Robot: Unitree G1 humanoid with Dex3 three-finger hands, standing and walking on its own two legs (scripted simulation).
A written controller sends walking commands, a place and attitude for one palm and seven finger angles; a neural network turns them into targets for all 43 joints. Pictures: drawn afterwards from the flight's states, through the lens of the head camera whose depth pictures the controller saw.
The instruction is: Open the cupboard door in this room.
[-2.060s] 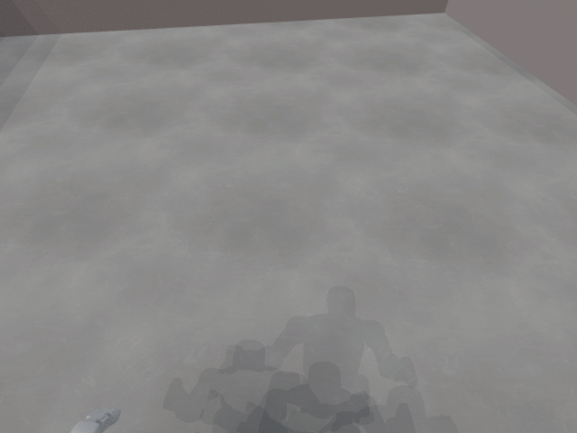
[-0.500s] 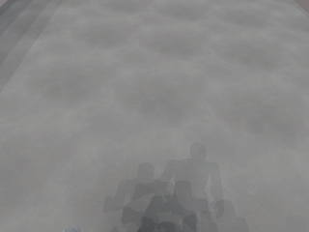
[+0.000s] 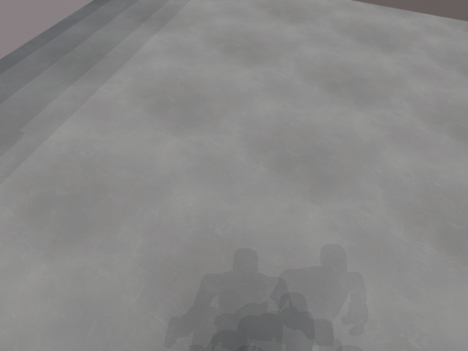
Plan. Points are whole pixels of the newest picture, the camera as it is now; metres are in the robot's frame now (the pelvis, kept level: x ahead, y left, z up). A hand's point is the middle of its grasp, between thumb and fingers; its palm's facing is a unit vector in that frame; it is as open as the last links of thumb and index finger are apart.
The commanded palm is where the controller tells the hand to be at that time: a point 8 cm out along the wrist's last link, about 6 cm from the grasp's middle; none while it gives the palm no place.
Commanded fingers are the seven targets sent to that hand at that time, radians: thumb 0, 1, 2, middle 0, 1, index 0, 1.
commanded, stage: turn or walk to find it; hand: left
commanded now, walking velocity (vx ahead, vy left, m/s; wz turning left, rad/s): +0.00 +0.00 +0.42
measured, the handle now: out of the picture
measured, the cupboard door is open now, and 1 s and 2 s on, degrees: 0 0 0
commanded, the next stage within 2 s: stand and wait in 1.56 s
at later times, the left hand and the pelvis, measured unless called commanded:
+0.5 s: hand out of the picture +0.06 +0.22 -0.14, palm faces +0.18 -0.95 -0.25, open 7.4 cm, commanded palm none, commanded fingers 0.00 0.90 0.90 -0.20 -0.30 -0.20 -0.30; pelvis -0.02 +0.00 +0.01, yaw +10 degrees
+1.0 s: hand out of the picture -0.10 +0.17 -0.16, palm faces +0.45 -0.86 -0.24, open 7.4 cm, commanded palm none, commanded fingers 0.00 0.90 0.90 -0.20 -0.30 -0.20 -0.30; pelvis -0.04 -0.02 +0.01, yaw +25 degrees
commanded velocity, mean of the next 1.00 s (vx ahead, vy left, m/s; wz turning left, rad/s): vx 0.00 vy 0.00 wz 0.42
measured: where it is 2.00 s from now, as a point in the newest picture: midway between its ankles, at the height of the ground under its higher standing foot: outside the picture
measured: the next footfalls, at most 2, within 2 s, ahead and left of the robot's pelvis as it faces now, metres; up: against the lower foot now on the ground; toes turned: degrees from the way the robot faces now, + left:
right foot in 0.56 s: +0.03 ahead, -0.11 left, +0.00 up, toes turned +10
left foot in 1.06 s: -0.07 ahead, +0.11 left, +0.00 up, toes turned +32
